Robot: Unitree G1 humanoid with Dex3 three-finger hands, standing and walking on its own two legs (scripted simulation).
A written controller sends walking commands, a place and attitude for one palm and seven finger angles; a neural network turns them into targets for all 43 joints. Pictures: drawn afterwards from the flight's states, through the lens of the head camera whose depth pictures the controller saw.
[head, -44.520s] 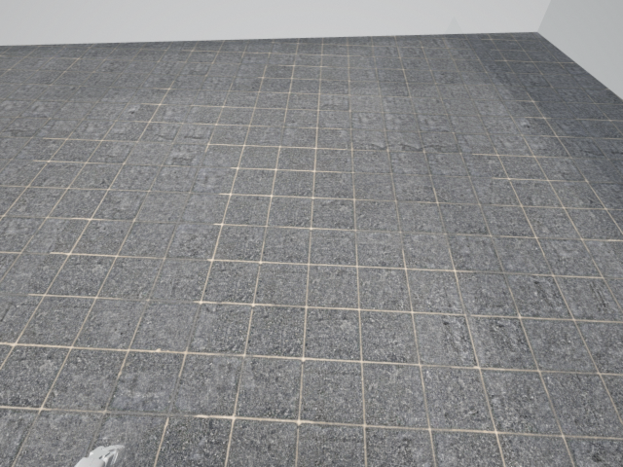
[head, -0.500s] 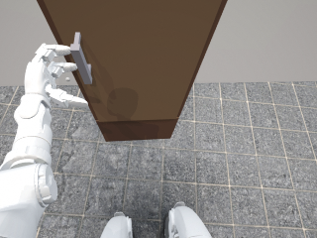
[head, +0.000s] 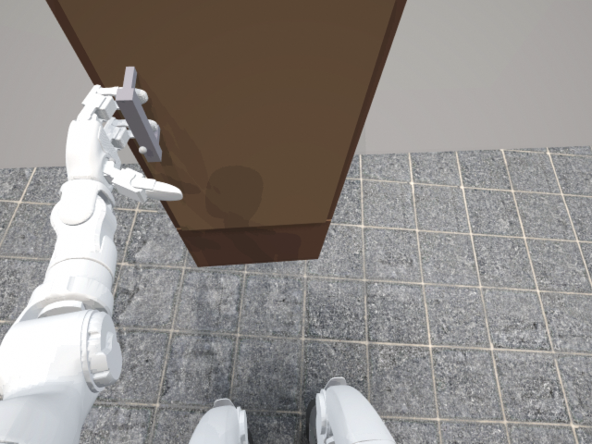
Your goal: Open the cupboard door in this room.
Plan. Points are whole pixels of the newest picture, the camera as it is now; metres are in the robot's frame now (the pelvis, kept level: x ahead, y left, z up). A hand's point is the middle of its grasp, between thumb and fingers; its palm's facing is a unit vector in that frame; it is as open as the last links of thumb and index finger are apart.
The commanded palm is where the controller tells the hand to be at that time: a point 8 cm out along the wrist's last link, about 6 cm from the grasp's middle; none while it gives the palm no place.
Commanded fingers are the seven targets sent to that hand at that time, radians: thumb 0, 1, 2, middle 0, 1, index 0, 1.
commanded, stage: slide the fingers in behind the handle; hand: left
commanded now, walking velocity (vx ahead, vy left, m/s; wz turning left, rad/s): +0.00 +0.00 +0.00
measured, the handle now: (143, 117) +0.54 +0.17 +0.06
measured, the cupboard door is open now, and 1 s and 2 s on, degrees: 0 0 5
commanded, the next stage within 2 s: close the thumb around the handle in 0.82 s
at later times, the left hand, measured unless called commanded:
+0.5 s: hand (163, 148) +0.50 +0.14 +0.05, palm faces +0.02 -1.00 -0.03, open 13.9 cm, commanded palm +0.47 +0.19 +0.05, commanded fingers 0.00 -0.50 0.30 -0.30 -1.20 -0.30 -1.20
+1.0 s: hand (162, 148) +0.50 +0.14 +0.05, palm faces +0.01 -1.00 -0.03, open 13.8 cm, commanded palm +0.47 +0.19 +0.05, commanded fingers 0.00 -0.22 0.42 -0.32 -1.23 -0.32 -1.23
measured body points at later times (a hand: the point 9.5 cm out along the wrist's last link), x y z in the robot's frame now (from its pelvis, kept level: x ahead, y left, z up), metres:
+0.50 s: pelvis +0.00 +0.00 +0.00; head +0.13 +0.01 +0.43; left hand +0.49 +0.20 +0.05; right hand +0.02 -0.25 -0.13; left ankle -0.02 +0.10 -0.66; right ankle +0.03 -0.11 -0.66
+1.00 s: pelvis +0.00 +0.00 +0.00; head +0.13 +0.01 +0.43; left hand +0.49 +0.20 +0.05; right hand +0.02 -0.26 -0.12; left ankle -0.02 +0.10 -0.66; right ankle +0.03 -0.11 -0.66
